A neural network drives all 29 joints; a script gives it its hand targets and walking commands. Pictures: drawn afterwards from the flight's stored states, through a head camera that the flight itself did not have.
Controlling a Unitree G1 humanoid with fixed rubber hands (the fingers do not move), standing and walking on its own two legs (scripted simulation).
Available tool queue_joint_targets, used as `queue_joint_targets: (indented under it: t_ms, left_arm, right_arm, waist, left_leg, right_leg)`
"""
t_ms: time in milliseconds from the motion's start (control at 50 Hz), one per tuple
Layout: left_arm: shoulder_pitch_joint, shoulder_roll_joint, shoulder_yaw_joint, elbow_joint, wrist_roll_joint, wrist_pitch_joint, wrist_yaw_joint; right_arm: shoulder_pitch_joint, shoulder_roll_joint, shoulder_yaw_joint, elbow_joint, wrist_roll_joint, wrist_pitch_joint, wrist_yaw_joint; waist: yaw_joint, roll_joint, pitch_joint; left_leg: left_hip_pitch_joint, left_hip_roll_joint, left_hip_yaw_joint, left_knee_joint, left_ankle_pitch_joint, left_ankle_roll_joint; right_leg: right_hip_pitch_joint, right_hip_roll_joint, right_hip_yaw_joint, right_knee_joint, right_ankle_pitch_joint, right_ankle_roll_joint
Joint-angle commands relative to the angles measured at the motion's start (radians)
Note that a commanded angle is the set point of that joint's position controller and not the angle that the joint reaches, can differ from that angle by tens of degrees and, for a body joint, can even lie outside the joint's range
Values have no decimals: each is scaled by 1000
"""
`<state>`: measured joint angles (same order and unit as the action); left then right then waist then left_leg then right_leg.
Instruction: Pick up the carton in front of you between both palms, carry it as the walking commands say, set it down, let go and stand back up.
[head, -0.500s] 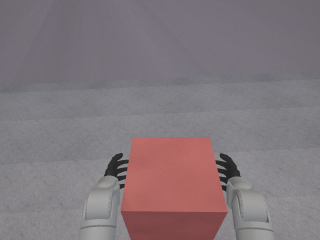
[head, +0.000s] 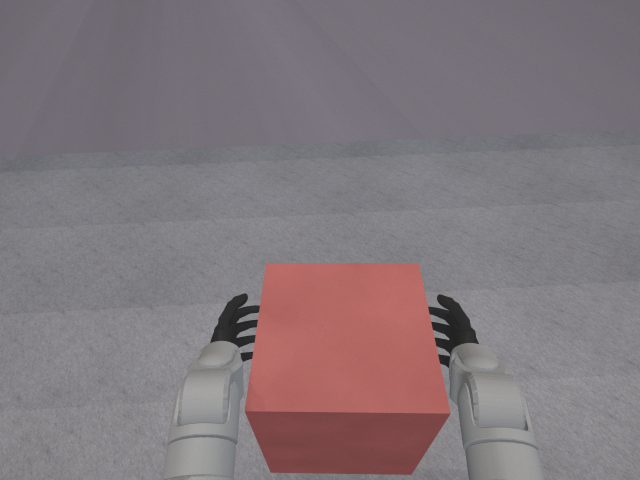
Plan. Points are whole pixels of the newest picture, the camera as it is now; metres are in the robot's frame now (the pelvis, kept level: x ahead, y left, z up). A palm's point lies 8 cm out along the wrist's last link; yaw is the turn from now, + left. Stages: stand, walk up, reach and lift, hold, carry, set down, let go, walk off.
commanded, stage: hold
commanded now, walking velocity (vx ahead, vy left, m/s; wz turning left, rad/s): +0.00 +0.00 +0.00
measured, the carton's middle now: (341, 372) +0.30 +0.00 -0.04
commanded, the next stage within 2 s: set down in 0.66 s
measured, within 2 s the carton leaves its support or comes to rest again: neither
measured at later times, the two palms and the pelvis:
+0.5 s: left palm (233, 362) +0.27 +0.14 +0.05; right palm (487, 389) +0.23 -0.16 +0.05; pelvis -0.03 +0.02 +0.00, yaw -7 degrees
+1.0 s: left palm (238, 338) +0.32 +0.14 +0.02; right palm (465, 361) +0.28 -0.15 +0.03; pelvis -0.03 +0.03 +0.00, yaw -7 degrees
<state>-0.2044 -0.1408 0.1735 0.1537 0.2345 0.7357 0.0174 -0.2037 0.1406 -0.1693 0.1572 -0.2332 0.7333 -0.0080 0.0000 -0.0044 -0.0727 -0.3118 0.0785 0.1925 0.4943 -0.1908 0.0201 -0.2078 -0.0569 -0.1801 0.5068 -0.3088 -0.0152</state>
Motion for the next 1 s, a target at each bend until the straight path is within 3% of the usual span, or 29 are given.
queue_joint_targets:
  t_ms: [0,20,40,80,100,220,360,380,520,700,840,920,980]
  left_arm:
    - [-375,-867,-541,-131,-231,-39,-208]
    - [-355,-831,-535,-135,-226,-35,-211]
    - [-393,-850,-554,-141,-229,-39,-213]
    - [-401,-837,-557,-133,-237,-44,-215]
    - [-406,-833,-553,-133,-232,-48,-218]
    - [-396,-855,-496,-59,-182,-52,-209]
    - [-473,-891,-486,-6,-187,-48,-243]
    - [-491,-906,-490,-1,-189,-48,-251]
    - [-558,-948,-487,53,-201,-47,-280]
    - [-608,-974,-429,132,-184,-47,-287]
    - [-740,-935,-248,306,-90,-103,-271]
    - [-780,-825,-92,391,10,-165,-234]
    - [-749,-713,1,424,77,-234,-210]
  right_arm:
    - [-374,871,516,-94,209,-46,201]
    - [-327,843,490,-84,200,-48,190]
    - [-359,839,486,-75,189,-56,187]
    - [-345,828,466,-56,181,-66,180]
    - [-349,826,466,-52,177,-66,179]
    - [-458,856,501,-45,210,-64,217]
    - [-492,892,454,38,189,-68,242]
    - [-504,898,450,45,185,-70,246]
    - [-564,940,422,106,179,-81,272]
    - [-637,948,380,162,163,-81,296]
    - [-781,893,216,328,60,-142,297]
    - [-809,814,64,417,-45,-200,255]
    - [-768,719,-34,450,-115,-262,219]
  waist:
    - [-4,-45,-195]
    - [-12,-57,-180]
    - [-14,-14,-182]
    - [-27,-4,-179]
    - [-18,-10,-163]
    - [27,-8,-109]
    - [5,-34,-60]
    - [0,-18,-54]
    - [-8,4,-60]
    - [0,26,-50]
    - [5,16,-1]
    - [13,5,28]
    - [20,-4,19]
  left_leg:
    - [416,-151,-283,-74,454,14]
    - [425,-146,-282,-83,467,4]
    - [390,-164,-267,-90,430,-11]
    - [353,-172,-260,-104,375,-17]
    - [317,-178,-254,-113,337,-17]
    - [367,-171,-256,-129,172,5]
    - [406,-162,-251,-131,41,-1]
    - [406,-164,-250,-133,21,-2]
    - [415,-151,-265,-150,-74,-13]
    - [406,-122,-285,-181,-115,-11]
    - [374,-121,-291,-142,-175,-6]
    - [293,-126,-290,-78,-146,-2]
    - [197,-139,-269,-10,-54,2]
  right_leg:
    - [55,124,288,-148,535,-12]
    - [98,127,284,-158,496,-15]
    - [138,127,281,-160,488,-13]
    - [185,127,287,-171,468,-18]
    - [223,127,286,-175,459,-12]
    - [106,119,281,-195,252,-1]
    - [16,111,278,-223,52,-25]
    - [-1,110,277,-223,34,-28]
    - [-30,115,268,-220,-39,-40]
    - [-24,128,258,-202,-32,-36]
    - [-110,126,251,-147,-90,-40]
    - [-175,134,246,-78,-78,-39]
    - [-236,147,241,-20,-26,-31]
